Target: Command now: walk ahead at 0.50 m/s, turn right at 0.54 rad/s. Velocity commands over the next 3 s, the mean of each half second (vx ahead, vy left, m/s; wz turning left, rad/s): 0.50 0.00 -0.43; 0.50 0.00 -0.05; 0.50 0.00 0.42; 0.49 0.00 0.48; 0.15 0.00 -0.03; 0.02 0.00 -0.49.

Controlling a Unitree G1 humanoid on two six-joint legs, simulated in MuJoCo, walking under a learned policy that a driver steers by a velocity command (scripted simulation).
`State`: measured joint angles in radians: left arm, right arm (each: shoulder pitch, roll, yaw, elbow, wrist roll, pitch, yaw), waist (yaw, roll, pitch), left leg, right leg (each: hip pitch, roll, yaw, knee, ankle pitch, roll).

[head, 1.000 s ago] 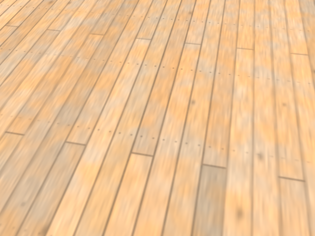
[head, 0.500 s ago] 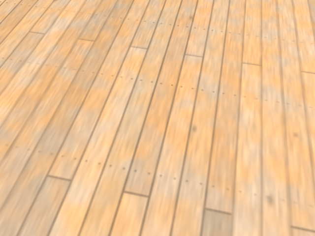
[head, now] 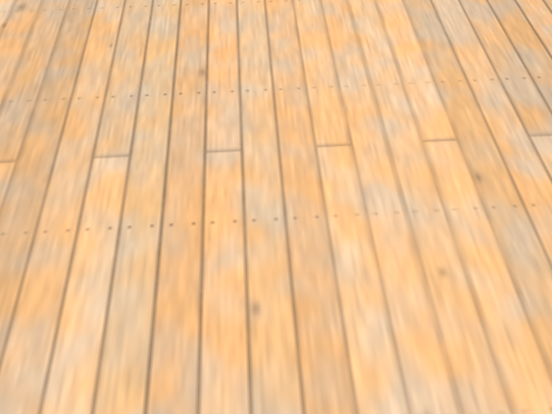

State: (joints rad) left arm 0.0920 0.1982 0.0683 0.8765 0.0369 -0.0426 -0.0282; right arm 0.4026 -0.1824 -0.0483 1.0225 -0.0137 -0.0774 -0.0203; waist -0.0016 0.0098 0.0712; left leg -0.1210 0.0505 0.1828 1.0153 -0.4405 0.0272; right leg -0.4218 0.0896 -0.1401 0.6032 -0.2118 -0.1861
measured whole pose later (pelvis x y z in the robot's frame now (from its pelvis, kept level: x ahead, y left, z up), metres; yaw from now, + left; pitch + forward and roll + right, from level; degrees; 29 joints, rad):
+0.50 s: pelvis +0.29 +0.01 +0.00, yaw -13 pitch +1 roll +0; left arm 0.47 0.25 0.06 0.97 0.02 -0.07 0.01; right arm 0.02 -0.22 -0.02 0.75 -0.03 -0.07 0.02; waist 0.07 0.01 0.05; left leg -0.47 -0.01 0.06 0.51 -0.09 0.07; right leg 0.09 0.12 0.14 0.42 -0.46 -0.11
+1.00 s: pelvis +0.54 -0.05 +0.02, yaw -12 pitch +1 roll +2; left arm 0.01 0.21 0.01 0.79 0.03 -0.05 -0.03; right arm 0.47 -0.20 -0.03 0.98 -0.02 -0.09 0.01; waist -0.08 -0.03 0.04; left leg 0.07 -0.06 0.03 0.24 -0.33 0.04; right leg -0.51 -0.04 -0.05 0.55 -0.11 -0.05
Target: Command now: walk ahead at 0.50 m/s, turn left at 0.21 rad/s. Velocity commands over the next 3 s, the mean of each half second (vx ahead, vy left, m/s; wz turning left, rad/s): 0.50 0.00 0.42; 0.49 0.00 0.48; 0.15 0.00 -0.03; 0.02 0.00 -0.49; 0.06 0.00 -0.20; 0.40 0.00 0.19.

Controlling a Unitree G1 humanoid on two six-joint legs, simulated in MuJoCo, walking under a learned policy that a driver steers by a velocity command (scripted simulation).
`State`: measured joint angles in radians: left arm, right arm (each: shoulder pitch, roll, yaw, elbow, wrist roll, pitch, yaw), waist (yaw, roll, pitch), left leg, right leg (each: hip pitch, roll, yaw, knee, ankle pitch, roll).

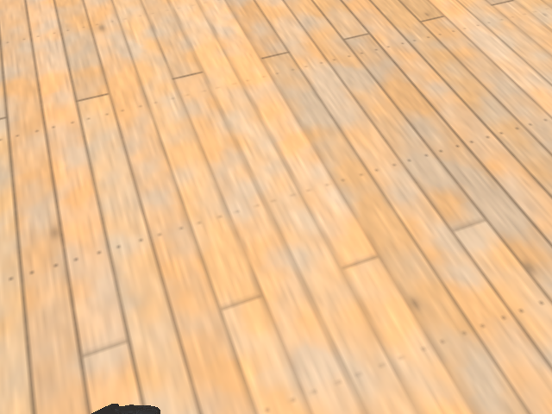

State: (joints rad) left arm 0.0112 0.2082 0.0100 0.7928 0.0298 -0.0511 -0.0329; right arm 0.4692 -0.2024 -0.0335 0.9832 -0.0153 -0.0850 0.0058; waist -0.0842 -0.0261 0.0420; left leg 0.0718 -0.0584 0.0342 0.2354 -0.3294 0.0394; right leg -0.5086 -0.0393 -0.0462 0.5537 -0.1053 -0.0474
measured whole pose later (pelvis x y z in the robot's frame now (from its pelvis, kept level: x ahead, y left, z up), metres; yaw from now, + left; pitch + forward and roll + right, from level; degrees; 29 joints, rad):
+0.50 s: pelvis +0.24 +0.00 +0.00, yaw +16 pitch +1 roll -1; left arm 0.41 0.21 0.04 0.96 0.02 -0.10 0.02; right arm 0.07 -0.22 -0.05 0.80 -0.04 0.00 0.07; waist 0.05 0.03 0.05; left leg -0.60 0.07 0.09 0.70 -0.06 0.09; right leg 0.08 0.01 -0.30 0.24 -0.34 -0.01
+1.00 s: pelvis +0.48 +0.11 +0.01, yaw +30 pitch +1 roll +1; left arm 0.09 0.25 0.04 0.77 0.04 -0.02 -0.03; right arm 0.41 -0.25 -0.06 0.89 0.00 -0.06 0.00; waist -0.06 -0.05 0.05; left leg 0.01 -0.14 -0.08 0.23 -0.25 0.12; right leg -0.65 -0.10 0.00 0.72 -0.03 0.02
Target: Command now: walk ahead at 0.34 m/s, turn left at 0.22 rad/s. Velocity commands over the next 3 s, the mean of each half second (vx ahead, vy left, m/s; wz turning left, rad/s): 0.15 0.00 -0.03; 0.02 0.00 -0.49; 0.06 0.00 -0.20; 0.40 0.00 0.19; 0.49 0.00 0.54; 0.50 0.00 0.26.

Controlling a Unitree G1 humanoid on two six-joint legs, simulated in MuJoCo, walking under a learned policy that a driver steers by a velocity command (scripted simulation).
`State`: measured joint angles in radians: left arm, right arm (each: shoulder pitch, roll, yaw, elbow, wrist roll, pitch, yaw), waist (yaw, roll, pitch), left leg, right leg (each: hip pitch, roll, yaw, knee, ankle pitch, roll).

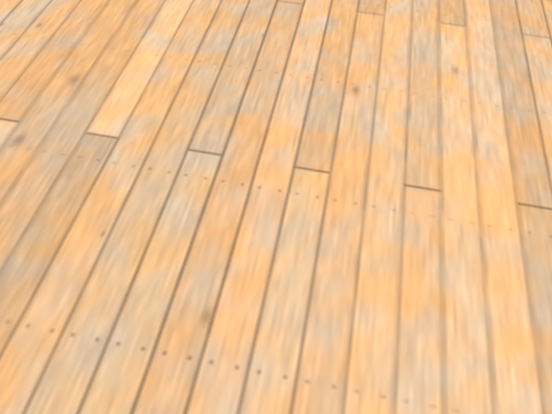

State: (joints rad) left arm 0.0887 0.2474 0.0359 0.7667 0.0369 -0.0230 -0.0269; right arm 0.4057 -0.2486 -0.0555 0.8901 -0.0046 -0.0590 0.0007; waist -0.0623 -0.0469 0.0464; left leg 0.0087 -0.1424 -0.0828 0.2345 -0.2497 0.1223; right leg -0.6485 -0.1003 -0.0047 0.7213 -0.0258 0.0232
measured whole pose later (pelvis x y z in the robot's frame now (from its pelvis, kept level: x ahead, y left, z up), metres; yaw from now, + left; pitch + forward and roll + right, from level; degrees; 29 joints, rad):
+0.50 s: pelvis +0.12 -0.03 -0.01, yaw -3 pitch +0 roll +0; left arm 0.26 0.24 0.05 0.89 0.02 0.02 -0.01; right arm 0.19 -0.23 -0.03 0.89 -0.01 0.03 -0.04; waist 0.03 0.00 0.04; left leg -0.34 -0.02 -0.03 0.71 -0.41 0.00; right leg -0.34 0.07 0.01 0.42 -0.09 -0.07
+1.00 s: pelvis +0.10 -0.03 -0.01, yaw -21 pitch +0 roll +0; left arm 0.15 0.26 0.06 0.77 0.01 0.06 -0.03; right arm 0.21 -0.29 -0.06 0.82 -0.03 0.02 -0.02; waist -0.01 0.03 0.06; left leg -0.27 0.12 0.19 0.65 -0.37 -0.01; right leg -0.23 0.03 -0.06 0.54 -0.31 -0.03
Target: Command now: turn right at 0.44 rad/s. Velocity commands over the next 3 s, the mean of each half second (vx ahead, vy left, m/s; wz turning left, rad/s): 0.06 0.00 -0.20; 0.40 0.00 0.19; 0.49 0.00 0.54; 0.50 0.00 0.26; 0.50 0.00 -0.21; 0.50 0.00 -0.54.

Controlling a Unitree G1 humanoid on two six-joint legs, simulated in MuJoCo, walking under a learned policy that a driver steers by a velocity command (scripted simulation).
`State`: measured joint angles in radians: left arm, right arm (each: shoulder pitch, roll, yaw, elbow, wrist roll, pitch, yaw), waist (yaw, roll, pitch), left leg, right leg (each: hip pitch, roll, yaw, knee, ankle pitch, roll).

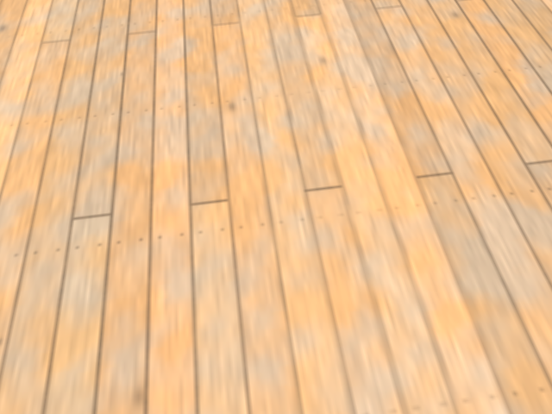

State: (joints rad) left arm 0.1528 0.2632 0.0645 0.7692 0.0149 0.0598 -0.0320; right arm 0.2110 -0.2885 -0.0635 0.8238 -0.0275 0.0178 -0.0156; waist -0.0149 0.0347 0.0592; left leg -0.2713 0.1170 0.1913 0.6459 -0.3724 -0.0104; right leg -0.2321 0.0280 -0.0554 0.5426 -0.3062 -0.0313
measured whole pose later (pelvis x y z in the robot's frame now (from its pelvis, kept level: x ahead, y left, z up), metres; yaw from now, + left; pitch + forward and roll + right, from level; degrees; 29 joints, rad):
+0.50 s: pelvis +0.01 +0.00 +0.01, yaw -5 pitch -1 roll +0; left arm 0.24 0.24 0.02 0.89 0.02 0.03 0.00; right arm 0.30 -0.23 -0.03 0.93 -0.03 -0.01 -0.02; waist -0.02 -0.03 0.00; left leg -0.14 -0.02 0.02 0.45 -0.30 0.05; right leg -0.24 0.07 0.01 0.63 -0.39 -0.08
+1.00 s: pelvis +0.19 -0.08 +0.02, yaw +4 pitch +0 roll +0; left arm 0.25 0.23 0.04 0.87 0.03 -0.08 0.00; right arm 0.29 -0.27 -0.07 0.95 -0.02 -0.03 0.03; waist -0.01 0.03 0.03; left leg -0.44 0.04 -0.01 1.09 -0.28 0.09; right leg -0.18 0.00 -0.14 0.37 -0.21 -0.05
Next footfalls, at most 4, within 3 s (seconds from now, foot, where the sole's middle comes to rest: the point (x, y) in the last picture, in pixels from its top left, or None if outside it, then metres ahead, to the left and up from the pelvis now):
0.44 left None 0.02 0.10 -0.76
0.82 right None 0.23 -0.16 -0.76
1.34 left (275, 396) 0.51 0.05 -0.76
1.90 right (274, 265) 0.87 0.05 -0.76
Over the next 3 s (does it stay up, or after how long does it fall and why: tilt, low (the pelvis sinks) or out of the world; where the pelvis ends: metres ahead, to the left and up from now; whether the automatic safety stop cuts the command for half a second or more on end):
stays up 1.19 0.24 -0.01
